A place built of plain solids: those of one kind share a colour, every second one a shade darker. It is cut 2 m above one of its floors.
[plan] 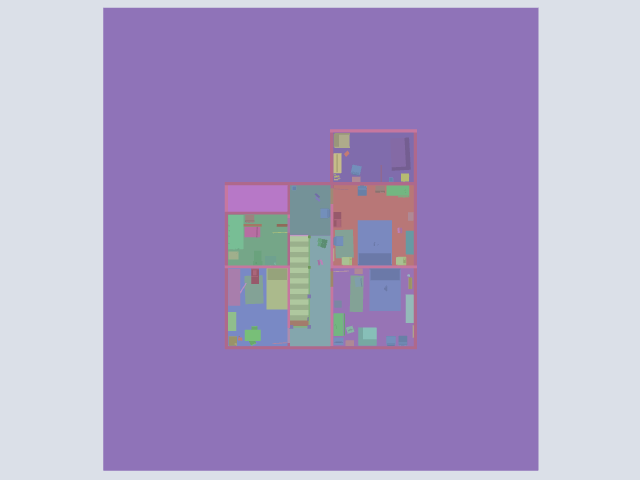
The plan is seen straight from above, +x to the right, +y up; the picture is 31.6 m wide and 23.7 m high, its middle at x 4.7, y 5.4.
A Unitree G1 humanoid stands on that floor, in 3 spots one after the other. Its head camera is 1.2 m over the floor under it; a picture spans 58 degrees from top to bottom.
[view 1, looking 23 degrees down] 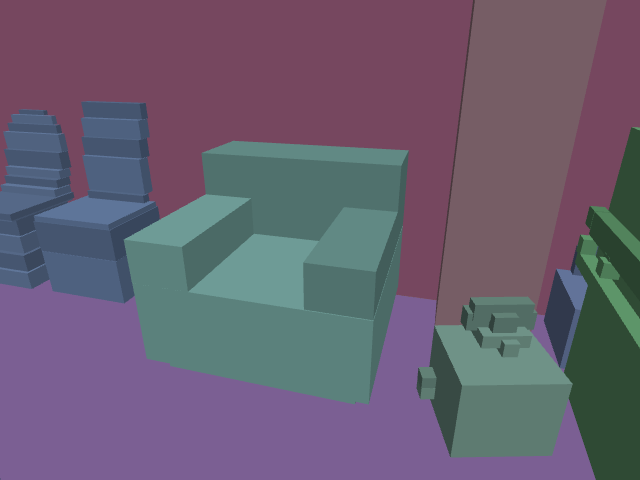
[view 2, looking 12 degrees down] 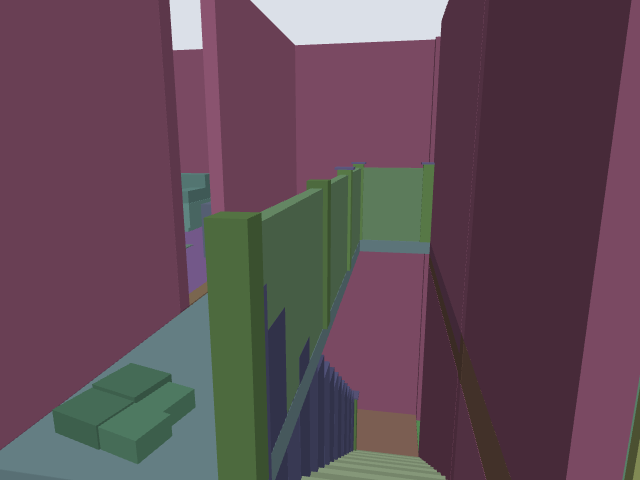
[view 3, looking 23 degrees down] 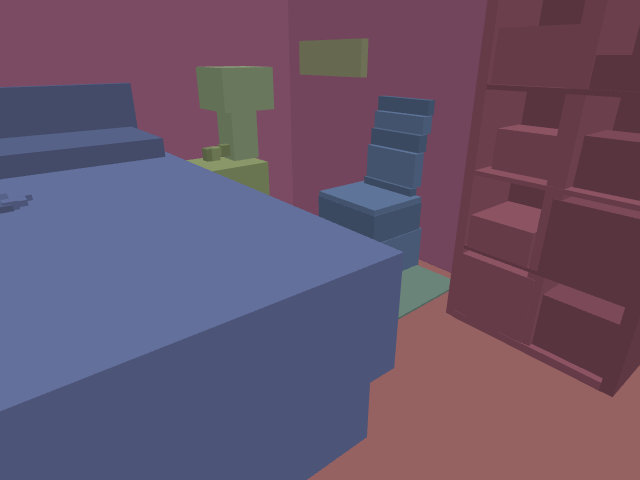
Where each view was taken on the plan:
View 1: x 6.42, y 2.27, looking -74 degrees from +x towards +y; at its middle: armchair_club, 1.57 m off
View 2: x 3.67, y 6.81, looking -80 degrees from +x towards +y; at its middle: stair_guard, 2.69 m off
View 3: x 7.42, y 7.08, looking -129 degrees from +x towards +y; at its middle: double_bed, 1.28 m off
